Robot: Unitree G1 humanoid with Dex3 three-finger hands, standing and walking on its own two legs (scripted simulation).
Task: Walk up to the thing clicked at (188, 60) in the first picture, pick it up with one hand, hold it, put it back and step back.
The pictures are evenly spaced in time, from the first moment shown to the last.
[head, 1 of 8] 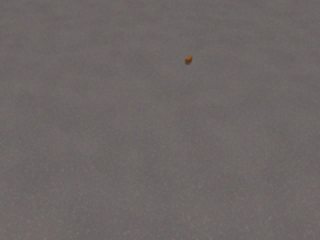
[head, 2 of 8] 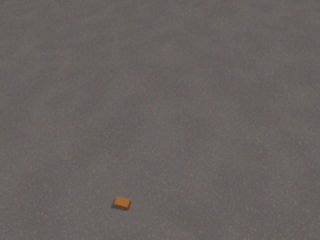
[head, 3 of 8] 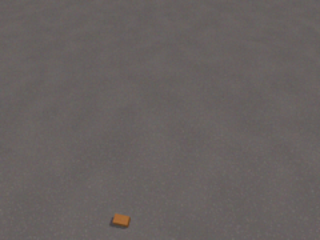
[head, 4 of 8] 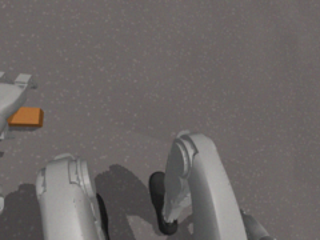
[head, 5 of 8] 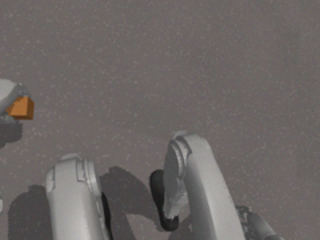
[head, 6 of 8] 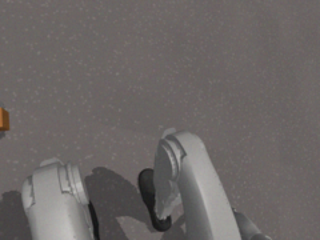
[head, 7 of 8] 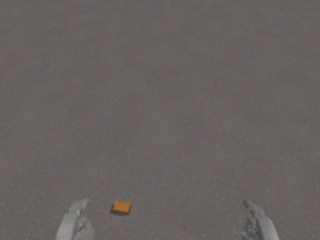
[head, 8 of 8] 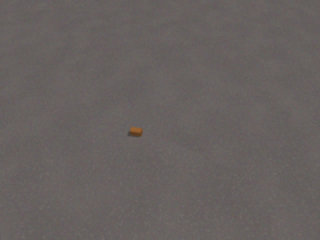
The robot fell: no
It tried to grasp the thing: yes
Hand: left
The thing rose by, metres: 0.69
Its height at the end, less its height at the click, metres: +0.00
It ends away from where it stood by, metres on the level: 0.01
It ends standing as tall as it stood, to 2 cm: yes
